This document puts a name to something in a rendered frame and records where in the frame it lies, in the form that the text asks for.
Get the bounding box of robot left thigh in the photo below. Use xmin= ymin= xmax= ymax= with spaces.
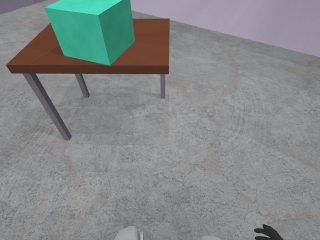
xmin=114 ymin=227 xmax=144 ymax=240

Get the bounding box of carton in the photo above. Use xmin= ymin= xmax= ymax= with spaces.
xmin=44 ymin=0 xmax=135 ymax=66

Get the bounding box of table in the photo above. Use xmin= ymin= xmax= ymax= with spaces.
xmin=6 ymin=18 xmax=170 ymax=141

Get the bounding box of right robot hand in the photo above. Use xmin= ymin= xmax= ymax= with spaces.
xmin=254 ymin=224 xmax=283 ymax=240

